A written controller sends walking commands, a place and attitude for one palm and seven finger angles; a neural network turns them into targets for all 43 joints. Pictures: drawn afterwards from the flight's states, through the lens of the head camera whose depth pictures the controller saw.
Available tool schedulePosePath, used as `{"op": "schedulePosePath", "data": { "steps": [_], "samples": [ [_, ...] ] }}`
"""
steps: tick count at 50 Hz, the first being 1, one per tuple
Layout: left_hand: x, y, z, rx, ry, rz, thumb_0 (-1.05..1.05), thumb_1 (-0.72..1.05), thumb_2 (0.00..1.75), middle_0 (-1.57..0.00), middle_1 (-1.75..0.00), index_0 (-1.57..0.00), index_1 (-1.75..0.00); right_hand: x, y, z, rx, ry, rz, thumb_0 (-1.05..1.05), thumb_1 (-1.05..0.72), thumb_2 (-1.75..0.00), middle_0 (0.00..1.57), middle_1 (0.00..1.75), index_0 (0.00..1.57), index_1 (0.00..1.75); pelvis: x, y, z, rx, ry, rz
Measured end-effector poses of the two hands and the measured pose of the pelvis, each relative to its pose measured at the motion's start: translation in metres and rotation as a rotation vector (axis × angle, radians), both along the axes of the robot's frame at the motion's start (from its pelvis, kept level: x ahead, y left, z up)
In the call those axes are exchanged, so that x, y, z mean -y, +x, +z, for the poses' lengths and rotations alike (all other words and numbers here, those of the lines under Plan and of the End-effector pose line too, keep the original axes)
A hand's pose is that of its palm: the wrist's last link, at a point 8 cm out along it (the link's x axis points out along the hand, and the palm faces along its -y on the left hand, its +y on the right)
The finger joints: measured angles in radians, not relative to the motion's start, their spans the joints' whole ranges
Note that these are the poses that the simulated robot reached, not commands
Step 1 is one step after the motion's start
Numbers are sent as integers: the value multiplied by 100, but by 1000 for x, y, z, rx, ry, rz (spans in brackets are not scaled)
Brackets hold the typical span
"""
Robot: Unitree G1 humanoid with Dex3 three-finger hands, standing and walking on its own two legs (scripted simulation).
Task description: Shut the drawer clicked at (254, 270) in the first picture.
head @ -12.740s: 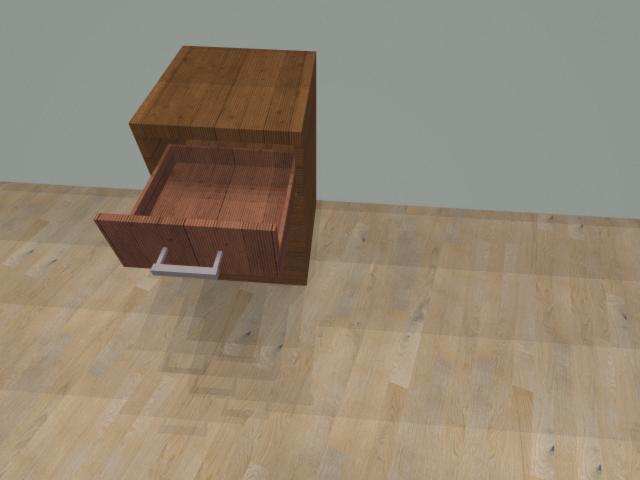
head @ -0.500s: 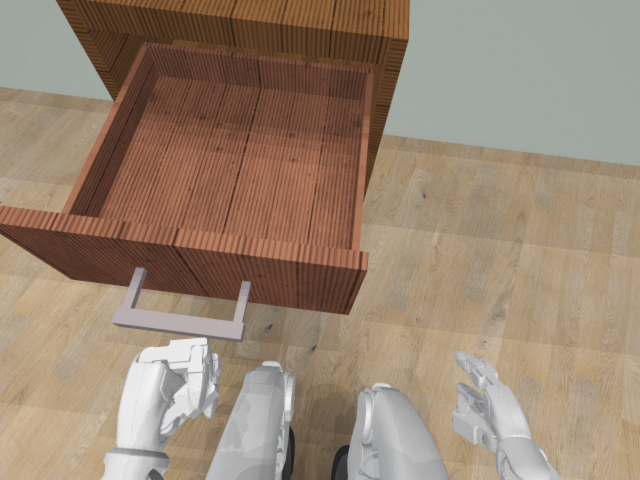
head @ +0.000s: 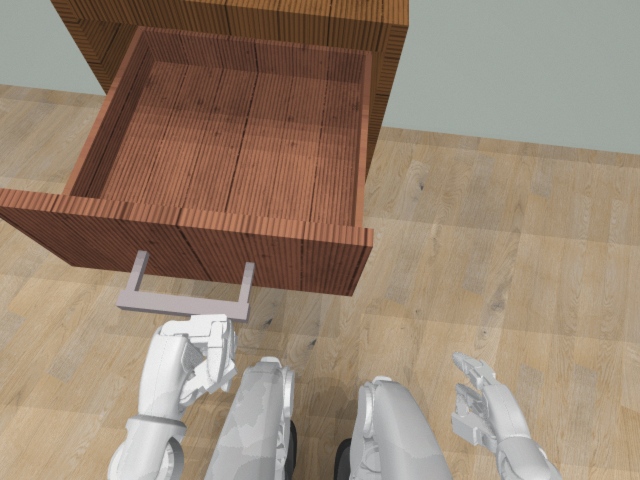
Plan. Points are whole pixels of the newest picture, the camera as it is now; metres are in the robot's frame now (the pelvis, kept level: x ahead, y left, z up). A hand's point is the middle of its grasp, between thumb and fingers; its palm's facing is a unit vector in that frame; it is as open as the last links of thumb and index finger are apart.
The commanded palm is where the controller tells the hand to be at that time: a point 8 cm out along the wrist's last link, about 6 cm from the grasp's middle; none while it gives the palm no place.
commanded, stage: push the drawer shut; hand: left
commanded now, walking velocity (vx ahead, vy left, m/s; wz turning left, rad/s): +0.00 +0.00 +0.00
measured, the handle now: (190, 287) +0.33 +0.18 +0.01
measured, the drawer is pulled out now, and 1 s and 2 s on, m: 0.27 0.15 0.02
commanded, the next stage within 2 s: none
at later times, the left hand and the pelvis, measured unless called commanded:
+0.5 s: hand (243, 309) +0.31 +0.12 +0.00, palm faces -0.07 -1.00 -0.01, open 3.3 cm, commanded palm +0.30 +0.16 +0.01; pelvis +0.00 +0.00 +0.01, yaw +0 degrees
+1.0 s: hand (254, 260) +0.37 +0.12 +0.00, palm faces -0.06 -1.00 -0.03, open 3.3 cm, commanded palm +0.36 +0.16 +0.01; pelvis +0.00 +0.00 +0.01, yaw -1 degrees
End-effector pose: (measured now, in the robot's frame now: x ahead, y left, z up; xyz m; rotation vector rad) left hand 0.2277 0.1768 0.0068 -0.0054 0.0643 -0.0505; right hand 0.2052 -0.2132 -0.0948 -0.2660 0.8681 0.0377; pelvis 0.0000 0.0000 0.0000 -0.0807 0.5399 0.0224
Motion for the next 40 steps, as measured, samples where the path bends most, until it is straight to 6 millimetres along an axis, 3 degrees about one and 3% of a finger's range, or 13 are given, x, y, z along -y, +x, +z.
{"op": "schedulePosePath", "data": {
  "steps": [16, 40],
  "samples": [
    [4, 40, 0, 8, 14, -11, 5, 87, 92, -140, -160, -139, -160, 10, -26, 5, -73, -26, -44, 1, -91, -90, 20, 30, 21, 30, -3, -1, 7, 3, 1, -6],
    [5, 93, -2, 38, 30, -12, 5, 87, 92, -140, -160, -140, -160, 21, -42, 0, -162, -44, -80, 1, -91, -90, 20, 30, 21, 30, -3, 2, 11, -6, 7, -13]
  ]
}}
